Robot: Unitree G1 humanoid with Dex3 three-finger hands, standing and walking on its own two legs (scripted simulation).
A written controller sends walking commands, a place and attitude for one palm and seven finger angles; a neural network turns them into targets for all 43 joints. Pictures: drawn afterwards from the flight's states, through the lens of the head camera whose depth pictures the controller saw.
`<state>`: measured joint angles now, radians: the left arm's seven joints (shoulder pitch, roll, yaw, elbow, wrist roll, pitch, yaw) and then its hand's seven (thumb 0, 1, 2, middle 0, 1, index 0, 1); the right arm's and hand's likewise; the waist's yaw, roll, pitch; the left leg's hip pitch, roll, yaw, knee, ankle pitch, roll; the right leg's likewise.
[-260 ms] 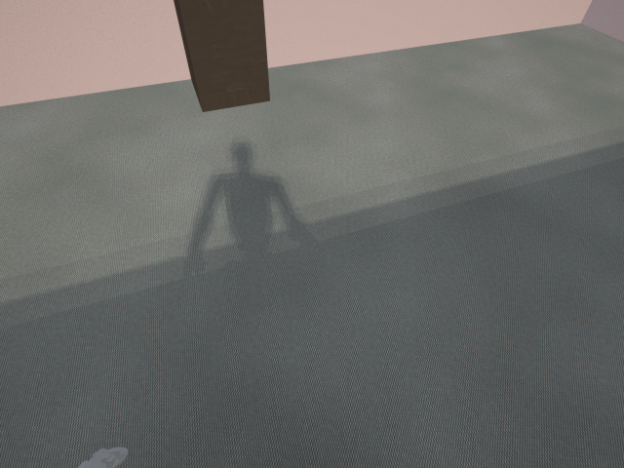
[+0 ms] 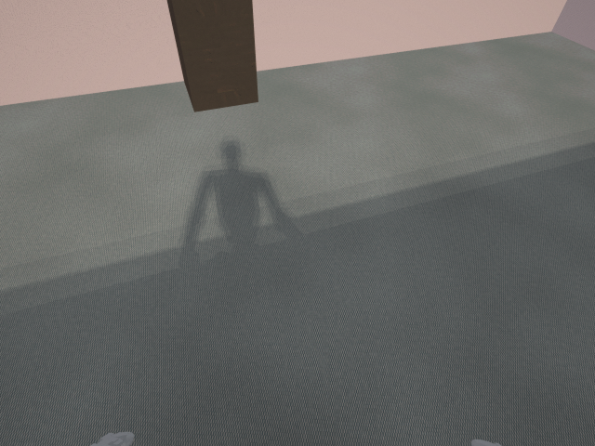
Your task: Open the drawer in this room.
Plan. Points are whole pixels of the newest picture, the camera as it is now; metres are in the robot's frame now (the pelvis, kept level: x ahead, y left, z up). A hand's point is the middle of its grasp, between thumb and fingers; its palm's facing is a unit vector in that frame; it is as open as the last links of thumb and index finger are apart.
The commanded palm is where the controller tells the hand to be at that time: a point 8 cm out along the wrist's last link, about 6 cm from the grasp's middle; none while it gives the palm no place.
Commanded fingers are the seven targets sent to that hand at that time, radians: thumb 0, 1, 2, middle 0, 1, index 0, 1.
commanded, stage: stand and wait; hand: left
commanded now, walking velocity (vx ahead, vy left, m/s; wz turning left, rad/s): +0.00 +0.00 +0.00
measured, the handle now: out of the picture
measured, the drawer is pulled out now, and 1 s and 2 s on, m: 0.00 0.00 0.00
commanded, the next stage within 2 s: turn or walk to find it in 0.64 s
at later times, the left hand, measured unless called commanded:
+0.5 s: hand out of the picture +0.06 +0.25 -0.15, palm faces -0.03 -0.94 -0.34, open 7.4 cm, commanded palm none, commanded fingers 0.00 0.90 0.90 -0.20 -0.30 -0.20 -0.30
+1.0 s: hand out of the picture +0.03 +0.21 -0.17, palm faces +0.05 -0.96 -0.27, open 7.4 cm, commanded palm none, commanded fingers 0.00 0.90 0.90 -0.20 -0.30 -0.20 -0.30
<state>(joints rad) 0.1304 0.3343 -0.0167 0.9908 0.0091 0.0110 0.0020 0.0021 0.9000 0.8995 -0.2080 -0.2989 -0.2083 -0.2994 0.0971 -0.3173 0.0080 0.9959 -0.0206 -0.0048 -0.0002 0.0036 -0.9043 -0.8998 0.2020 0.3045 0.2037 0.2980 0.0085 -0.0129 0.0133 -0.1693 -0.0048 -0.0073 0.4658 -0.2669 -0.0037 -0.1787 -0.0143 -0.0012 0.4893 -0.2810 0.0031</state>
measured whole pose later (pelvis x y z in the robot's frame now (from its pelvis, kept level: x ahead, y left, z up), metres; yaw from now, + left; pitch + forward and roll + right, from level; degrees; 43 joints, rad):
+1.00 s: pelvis -0.02 +0.00 -0.01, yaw +4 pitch -1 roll +0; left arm 0.18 0.26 -0.01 1.02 0.01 0.04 0.02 0.00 0.90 0.90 -0.21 -0.30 -0.21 -0.30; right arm 0.17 -0.24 0.01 1.05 -0.02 0.03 0.00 0.00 -0.91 -0.90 0.20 0.30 0.20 0.30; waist 0.00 -0.01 0.04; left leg -0.26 -0.03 -0.06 0.54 -0.26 -0.01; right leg -0.24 -0.04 -0.06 0.55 -0.29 0.00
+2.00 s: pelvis -0.03 -0.01 +0.00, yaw +11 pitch -2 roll +1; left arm 0.23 0.18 0.01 1.03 0.01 0.02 0.03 0.00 0.91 0.90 -0.20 -0.30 -0.20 -0.30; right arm 0.27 -0.17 -0.03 1.07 -0.01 0.02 -0.02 0.00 -0.91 -0.90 0.20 0.30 0.20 0.30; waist -0.02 0.02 0.00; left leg -0.25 -0.05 -0.08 0.46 -0.18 0.00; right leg -0.16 -0.01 -0.02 0.49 -0.29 -0.01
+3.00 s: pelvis -0.03 +0.01 +0.00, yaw +21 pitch -1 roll +0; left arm 0.24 0.18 0.03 1.06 0.01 0.04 0.04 0.00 0.91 0.90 -0.20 -0.30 -0.20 -0.30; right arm 0.23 -0.15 -0.02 1.06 -0.02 0.01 -0.03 0.00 -0.91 -0.90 0.20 0.30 0.20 0.30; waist 0.01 -0.05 0.07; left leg -0.27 -0.02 0.05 0.53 -0.25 0.05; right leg -0.28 -0.06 -0.06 0.84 -0.53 0.02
